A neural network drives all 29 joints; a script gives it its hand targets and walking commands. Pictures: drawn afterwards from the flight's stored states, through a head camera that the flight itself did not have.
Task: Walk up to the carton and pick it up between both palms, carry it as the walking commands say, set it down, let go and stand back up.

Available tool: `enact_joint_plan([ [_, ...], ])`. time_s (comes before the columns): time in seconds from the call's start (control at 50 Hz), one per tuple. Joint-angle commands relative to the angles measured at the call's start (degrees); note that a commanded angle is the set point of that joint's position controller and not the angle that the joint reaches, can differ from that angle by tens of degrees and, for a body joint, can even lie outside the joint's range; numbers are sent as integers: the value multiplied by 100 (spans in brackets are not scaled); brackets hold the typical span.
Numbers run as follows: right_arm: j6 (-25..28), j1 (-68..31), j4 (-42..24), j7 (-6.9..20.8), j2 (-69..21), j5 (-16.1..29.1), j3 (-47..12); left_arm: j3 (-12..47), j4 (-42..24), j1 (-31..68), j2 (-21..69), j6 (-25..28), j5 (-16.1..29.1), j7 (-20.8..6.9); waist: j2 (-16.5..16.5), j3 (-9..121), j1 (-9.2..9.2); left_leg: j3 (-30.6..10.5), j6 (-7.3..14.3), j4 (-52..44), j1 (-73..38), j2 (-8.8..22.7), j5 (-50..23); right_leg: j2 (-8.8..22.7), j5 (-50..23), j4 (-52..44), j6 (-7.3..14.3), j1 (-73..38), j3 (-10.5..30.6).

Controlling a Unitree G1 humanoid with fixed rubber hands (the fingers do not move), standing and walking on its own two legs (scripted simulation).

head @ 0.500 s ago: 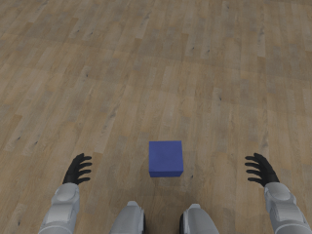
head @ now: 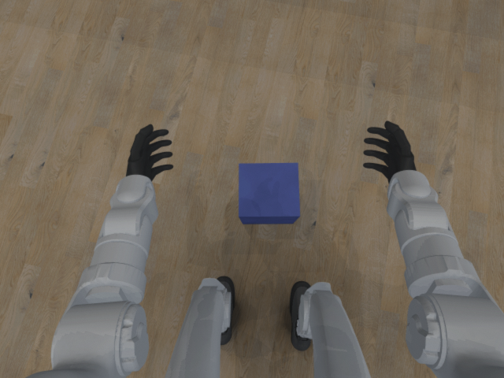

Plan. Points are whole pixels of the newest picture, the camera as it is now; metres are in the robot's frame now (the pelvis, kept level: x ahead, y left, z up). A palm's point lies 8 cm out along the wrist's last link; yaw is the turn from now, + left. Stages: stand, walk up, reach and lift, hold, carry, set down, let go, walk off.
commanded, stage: reach and lift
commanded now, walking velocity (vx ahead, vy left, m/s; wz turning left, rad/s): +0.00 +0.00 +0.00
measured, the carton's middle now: (268, 196) +0.48 +0.00 -0.57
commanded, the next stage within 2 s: none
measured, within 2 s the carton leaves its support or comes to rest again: neither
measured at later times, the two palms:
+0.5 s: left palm (175, 162) +0.46 +0.18 -0.16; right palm (365, 154) +0.48 -0.17 -0.16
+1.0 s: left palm (199, 180) +0.47 +0.17 -0.33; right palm (342, 176) +0.48 -0.17 -0.33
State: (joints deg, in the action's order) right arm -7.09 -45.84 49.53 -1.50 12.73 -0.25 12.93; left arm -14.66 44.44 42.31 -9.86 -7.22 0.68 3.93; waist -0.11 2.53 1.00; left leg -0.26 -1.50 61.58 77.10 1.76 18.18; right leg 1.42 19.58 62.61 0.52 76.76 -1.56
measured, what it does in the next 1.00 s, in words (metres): lowers itself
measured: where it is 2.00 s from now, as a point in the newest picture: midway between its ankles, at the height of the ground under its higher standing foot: (261, 324)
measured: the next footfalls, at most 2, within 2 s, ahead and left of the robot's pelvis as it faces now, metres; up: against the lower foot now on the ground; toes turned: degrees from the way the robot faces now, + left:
none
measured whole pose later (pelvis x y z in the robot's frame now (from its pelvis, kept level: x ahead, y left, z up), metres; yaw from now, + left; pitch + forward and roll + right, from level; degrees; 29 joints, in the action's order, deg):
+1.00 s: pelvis -0.03 +0.00 -0.19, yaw -1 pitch +49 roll +1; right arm -3.1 -66.3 54.7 -6.8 14.8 6.0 9.6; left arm -13.7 49.0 61.9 -9.0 -3.0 6.2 9.1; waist 0.1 2.4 1.6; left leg -0.2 -1.3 100.7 122.6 2.3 27.2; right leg 0.6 27.9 101.6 0.1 122.9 0.5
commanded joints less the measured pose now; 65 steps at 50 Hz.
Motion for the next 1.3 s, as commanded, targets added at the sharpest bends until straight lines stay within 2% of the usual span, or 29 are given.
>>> enact_joint_plan([
  [0.0, 236, -1580, -476, -62, 540, 14, 152, -164, -422, 1428, -457, 245, -43, 74, 111, 4580, -34, 304, -109, -434, -1695, -657, -720, -533, -939, -610, -127, -2379, 176],
  [0.12, 416, -2060, -270, -81, 377, -154, 310, -423, -286, 1789, -258, 433, -249, 188, 129, 5168, 33, 294, -123, -257, -1650, -705, -1263, -624, -1397, -420, -145, -1984, 158],
  [0.24, 551, -2091, -510, -32, 323, -314, 482, -524, -801, 1654, 83, 528, -377, 225, 224, 5903, 6, 260, -169, -185, -1921, -726, -2138, -684, -2236, -327, -132, -2030, 64],
  [0.34, 625, -1997, -580, 54, 153, -354, 561, -576, -961, 1568, 311, 571, -501, 189, 203, 5703, -27, 171, -190, -62, -1756, -693, -2157, -645, -2190, -240, -114, -1605, 36],
  [0.5, 736, -2005, -99, -6, 42, -379, 668, -568, -538, 1693, 367, 641, -607, 236, -44, 5085, -107, 115, -255, 887, -609, -737, -1604, -691, -1553, 706, -125, -62, -30],
  [0.58, 731, -2034, -65, -120, 179, -207, 593, -436, -429, 1785, 189, 633, -429, 309, -70, 5497, -91, 198, -275, 1520, -184, -760, -1466, -733, -1440, 1317, -146, 314, -54],
  [0.68, 657, -2334, -395, -260, 361, 245, 216, -165, -580, 2061, -30, 598, 3, 386, 31, 6238, 24, 334, -236, 2144, 209, -723, -1373, -714, -1458, 1898, -172, 304, -12],
  [0.8, 510, -2869, -589, -424, 562, 523, -145, 45, -647, 2606, -205, 500, 389, 439, 209, 6458, 40, 425, -175, 2680, 847, -633, -700, -651, -887, 2413, -164, 451, 38],
  [0.96, 518, -3395, 59, -561, 718, 656, -338, 96, -19, 3168, -380, 539, 586, 541, 292, 5822, 69, 410, -160, 3354, 1540, -519, -95, -573, -224, 3052, -133, 1235, 33],
  [1.28, 821, -4184, 848, -686, 970, 1164, -921, 560, 853, 3939, -695, 880, 1087, 666, 283, 5419, 48, 320, -158, 4503, 2088, -419, -252, -410, -337, 4254, -152, 1841, 149],
])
